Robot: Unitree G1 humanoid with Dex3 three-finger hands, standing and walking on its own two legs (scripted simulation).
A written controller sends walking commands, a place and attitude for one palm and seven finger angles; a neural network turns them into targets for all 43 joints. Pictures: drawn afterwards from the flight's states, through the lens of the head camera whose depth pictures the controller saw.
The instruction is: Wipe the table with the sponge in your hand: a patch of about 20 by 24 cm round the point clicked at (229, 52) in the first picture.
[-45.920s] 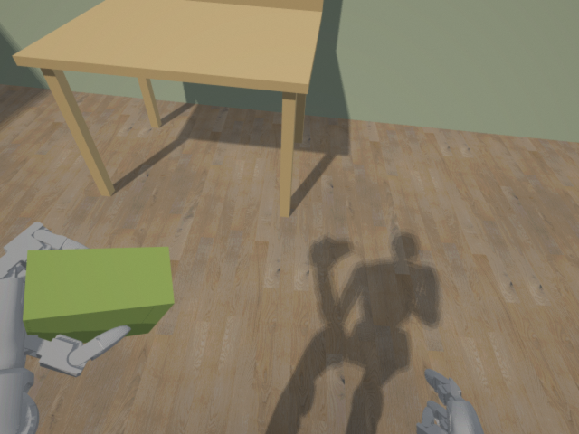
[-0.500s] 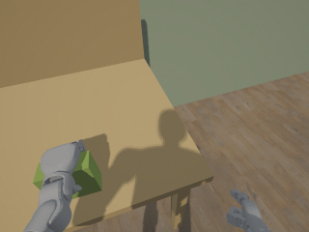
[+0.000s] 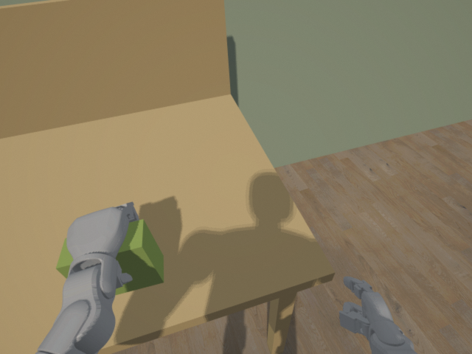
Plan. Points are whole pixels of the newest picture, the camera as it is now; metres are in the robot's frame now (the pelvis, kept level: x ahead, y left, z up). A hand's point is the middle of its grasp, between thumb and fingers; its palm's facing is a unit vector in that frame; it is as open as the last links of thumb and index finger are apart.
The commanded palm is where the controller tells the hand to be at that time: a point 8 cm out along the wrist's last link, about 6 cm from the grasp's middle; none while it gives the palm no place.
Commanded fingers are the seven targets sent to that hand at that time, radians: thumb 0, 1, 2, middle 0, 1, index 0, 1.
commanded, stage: lift the sponge slowly off the table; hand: left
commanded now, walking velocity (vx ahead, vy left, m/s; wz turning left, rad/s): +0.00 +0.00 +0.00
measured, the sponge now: (120, 266) +0.24 +0.27 +0.01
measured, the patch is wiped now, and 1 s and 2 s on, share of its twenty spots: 1.00 1.00 1.00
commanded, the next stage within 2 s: bring the sponge back beside the body in 0.92 s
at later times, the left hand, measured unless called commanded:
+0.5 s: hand (115, 228) +0.26 +0.26 +0.10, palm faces +0.06 -0.12 -0.99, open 10.2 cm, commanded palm +0.22 +0.26 +0.17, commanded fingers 0.00 0.10 1.30 -1.20 -1.60 -1.20 -1.60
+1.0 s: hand (105, 221) +0.25 +0.26 +0.12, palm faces +0.08 -0.11 -0.99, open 10.2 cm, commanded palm +0.22 +0.26 +0.19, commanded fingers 0.00 0.10 1.30 -1.20 -1.60 -1.20 -1.60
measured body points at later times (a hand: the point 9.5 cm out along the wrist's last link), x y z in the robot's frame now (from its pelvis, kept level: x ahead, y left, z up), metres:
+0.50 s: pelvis +0.00 -0.01 +0.00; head -0.01 -0.04 +0.45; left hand +0.25 +0.26 +0.15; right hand +0.25 -0.21 -0.08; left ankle -0.04 +0.09 -0.74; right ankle +0.00 -0.11 -0.74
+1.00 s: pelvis +0.00 -0.01 +0.00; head -0.01 -0.05 +0.45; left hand +0.25 +0.26 +0.17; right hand +0.26 -0.20 -0.08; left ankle -0.04 +0.09 -0.74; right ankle +0.00 -0.11 -0.74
